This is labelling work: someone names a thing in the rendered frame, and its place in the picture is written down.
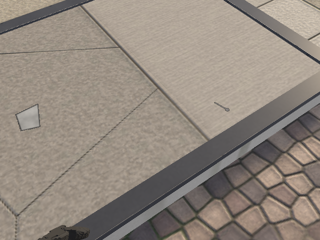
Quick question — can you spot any left robot hand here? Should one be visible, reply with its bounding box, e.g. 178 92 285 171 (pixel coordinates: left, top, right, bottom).
38 225 90 240

